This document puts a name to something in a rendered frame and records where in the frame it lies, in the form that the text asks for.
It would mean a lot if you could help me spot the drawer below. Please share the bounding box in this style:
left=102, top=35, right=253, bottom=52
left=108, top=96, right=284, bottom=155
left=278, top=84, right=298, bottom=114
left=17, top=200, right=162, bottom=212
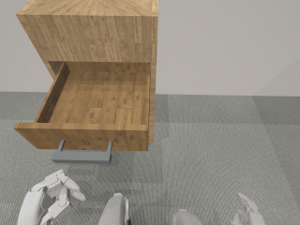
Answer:
left=13, top=61, right=151, bottom=152

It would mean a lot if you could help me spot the robot right hand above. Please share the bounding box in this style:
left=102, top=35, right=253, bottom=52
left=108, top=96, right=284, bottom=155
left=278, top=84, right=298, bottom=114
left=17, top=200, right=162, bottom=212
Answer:
left=230, top=192, right=266, bottom=225

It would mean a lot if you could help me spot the handle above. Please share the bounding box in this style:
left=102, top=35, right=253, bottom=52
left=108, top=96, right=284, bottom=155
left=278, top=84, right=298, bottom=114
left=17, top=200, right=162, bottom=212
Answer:
left=52, top=140, right=113, bottom=164

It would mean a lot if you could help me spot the robot left hand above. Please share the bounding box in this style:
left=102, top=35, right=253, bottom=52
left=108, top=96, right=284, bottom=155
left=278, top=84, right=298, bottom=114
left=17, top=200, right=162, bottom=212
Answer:
left=17, top=169, right=86, bottom=225

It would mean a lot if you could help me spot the robot left thigh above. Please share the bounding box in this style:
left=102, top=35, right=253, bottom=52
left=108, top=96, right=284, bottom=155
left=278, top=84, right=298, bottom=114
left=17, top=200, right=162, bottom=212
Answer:
left=98, top=196, right=129, bottom=225

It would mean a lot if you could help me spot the robot thigh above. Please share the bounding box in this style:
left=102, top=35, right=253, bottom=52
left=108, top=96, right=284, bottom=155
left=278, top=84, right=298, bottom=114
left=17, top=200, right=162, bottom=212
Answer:
left=172, top=211, right=203, bottom=225
left=98, top=196, right=129, bottom=225

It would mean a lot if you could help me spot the robot right thigh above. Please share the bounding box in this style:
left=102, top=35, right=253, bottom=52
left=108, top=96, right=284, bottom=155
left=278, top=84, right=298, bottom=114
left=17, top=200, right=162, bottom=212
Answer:
left=172, top=211, right=203, bottom=225

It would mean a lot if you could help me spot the cabinet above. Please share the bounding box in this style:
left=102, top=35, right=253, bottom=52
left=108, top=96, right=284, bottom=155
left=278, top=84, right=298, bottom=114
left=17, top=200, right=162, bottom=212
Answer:
left=16, top=0, right=158, bottom=143

